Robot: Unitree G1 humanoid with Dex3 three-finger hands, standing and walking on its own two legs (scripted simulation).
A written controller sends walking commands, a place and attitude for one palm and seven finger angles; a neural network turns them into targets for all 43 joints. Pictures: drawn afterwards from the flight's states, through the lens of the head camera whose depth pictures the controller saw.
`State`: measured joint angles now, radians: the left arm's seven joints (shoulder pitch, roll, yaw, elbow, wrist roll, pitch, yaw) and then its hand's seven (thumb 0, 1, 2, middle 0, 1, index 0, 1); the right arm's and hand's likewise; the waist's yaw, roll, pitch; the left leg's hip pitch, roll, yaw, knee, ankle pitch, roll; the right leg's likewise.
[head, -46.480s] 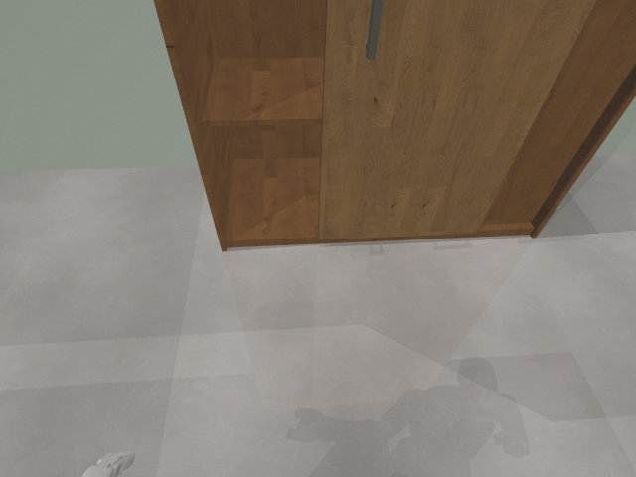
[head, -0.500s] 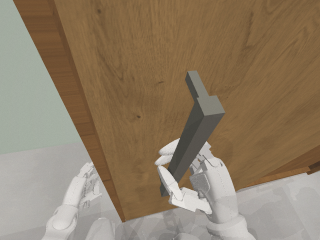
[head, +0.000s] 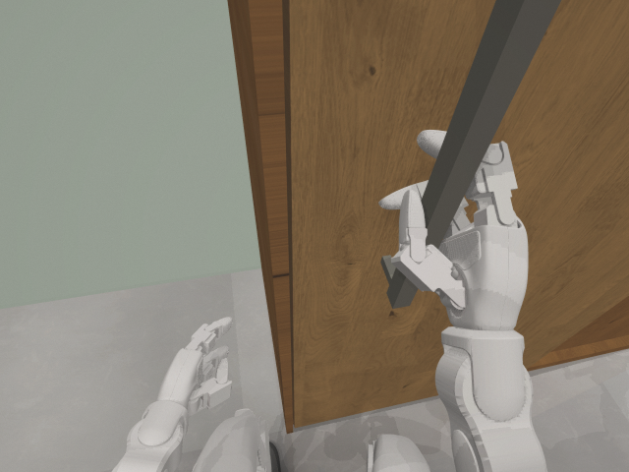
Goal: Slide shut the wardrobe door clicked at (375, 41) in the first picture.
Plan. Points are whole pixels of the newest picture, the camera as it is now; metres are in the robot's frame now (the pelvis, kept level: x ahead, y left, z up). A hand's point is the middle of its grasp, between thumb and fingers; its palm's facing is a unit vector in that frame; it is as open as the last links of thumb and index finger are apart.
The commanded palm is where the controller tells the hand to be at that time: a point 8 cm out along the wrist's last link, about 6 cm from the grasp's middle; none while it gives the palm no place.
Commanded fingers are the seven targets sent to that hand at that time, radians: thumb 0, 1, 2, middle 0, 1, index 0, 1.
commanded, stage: step sideways, sliding the door along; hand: right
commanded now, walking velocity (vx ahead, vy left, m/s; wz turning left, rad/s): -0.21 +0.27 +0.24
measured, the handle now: (431, 182) +0.29 -0.10 +0.26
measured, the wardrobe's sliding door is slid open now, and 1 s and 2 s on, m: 0.00 0.00 0.00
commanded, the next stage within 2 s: none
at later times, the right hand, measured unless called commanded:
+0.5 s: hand (402, 244) +0.25 -0.07 +0.24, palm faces +0.15 +0.99 -0.02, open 5.8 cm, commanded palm +0.21 -0.02 +0.23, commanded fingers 0.00 -0.90 -0.90 0.45 1.40 0.45 1.40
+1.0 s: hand (406, 250) +0.24 -0.07 +0.24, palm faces +0.02 +1.00 -0.02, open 5.9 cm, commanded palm +0.20 +0.01 +0.24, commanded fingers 0.00 -0.90 -0.90 0.45 1.40 0.45 1.40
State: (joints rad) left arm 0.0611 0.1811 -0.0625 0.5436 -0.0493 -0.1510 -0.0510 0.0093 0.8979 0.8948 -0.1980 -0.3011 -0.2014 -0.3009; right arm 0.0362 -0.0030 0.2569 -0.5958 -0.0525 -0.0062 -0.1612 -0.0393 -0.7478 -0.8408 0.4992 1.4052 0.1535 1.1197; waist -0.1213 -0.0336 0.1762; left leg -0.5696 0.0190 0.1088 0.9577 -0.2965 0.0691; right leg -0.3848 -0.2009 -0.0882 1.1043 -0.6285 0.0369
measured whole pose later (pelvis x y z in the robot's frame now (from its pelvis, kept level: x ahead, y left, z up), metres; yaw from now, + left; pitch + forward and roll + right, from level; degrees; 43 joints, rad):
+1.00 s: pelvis -0.12 -0.01 +0.05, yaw +8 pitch -3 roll +2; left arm 0.14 0.15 -0.02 0.66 -0.04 -0.16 -0.02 0.01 0.90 0.90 -0.20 -0.30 -0.20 -0.30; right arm -0.41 -0.05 0.15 0.03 0.02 -0.05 -0.23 -0.02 -0.80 -0.82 0.45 1.40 0.23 1.36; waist -0.19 -0.05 0.15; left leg -0.26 0.10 -0.04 0.64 -0.33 0.01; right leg -0.38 -0.11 -0.04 0.68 -0.23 0.03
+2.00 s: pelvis -0.10 +0.01 +0.05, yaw +4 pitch -1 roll +2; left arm 0.10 0.20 0.00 0.58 -0.06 -0.19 -0.05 0.01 0.90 0.90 -0.19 -0.30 -0.20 -0.30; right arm -0.35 0.02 0.15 -0.14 -0.05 -0.02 -0.22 -0.03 -0.77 -0.85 0.45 1.40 0.23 1.30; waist -0.20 -0.08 0.18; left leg -0.28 0.08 -0.06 0.67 -0.35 -0.05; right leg -0.42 -0.09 0.02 0.69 -0.25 0.05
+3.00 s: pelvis -0.12 -0.01 +0.06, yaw +12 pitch -1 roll +0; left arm 0.23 0.18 -0.03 0.69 -0.03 -0.05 0.08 0.01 0.90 0.90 -0.19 -0.30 -0.20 -0.30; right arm -0.20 -0.18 -0.06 0.09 0.06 -0.14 -0.14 -0.01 -0.78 -0.80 0.45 1.40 0.22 1.40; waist 0.00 -0.02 -0.01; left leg -0.26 0.09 -0.15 0.51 -0.24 -0.11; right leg -0.33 -0.12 -0.13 0.54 -0.17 0.03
